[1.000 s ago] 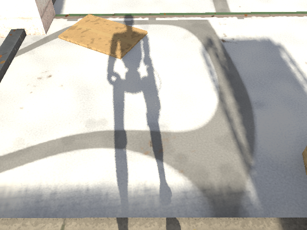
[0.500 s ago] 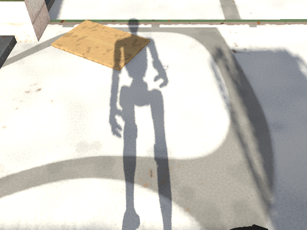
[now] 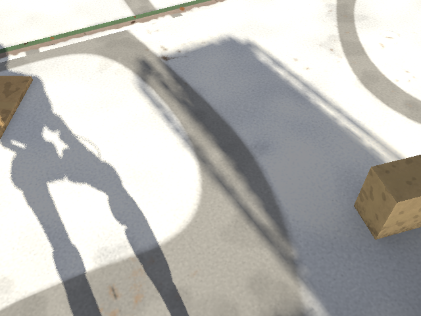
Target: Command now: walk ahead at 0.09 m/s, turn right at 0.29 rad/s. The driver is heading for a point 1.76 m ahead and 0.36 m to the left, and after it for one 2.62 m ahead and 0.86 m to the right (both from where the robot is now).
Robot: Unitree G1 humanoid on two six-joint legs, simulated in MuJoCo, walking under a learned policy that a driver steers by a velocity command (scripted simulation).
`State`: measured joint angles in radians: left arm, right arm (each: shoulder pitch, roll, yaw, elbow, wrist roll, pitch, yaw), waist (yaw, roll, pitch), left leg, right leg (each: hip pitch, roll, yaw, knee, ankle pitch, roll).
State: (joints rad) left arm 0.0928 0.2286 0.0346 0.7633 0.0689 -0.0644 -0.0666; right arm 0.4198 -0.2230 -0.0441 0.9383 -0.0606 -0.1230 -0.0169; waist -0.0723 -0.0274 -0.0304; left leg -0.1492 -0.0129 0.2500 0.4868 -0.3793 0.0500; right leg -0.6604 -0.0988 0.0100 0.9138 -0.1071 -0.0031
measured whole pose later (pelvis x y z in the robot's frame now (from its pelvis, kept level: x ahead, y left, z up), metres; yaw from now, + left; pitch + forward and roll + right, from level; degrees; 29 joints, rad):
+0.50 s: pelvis +0.05 -0.01 +0.00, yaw -2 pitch +1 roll +0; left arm 0.18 0.23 0.06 0.87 -0.01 -0.05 -0.07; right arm 0.25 -0.22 -0.04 0.91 0.01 -0.08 0.09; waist 0.01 0.00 0.03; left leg -0.25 0.04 0.09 0.63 -0.39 0.00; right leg -0.37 -0.03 -0.05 0.62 -0.27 0.00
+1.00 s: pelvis +0.05 -0.01 +0.01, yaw -2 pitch +0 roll +0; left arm 0.21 0.22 0.05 0.96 0.00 -0.02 -0.07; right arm 0.21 -0.23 -0.07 0.94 0.01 -0.07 0.08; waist 0.01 0.00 0.05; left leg -0.16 0.02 0.08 0.49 -0.33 0.01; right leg -0.28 -0.05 -0.06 0.52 -0.23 0.01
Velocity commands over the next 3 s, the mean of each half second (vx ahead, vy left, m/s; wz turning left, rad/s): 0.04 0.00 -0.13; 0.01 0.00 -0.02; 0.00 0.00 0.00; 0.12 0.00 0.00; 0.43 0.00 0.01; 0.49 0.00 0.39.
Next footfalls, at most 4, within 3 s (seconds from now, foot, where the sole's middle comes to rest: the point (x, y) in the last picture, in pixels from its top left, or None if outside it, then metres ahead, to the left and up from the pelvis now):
0.06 right None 0.12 -0.14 -0.76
0.30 left None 0.06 0.10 -0.76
2.44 left None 0.52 0.02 -0.91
2.84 right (269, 277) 0.69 -0.22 -0.91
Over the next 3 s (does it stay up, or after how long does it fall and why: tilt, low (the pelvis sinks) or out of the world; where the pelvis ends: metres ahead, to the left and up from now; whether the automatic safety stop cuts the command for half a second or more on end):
stays up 0.60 -0.13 -0.13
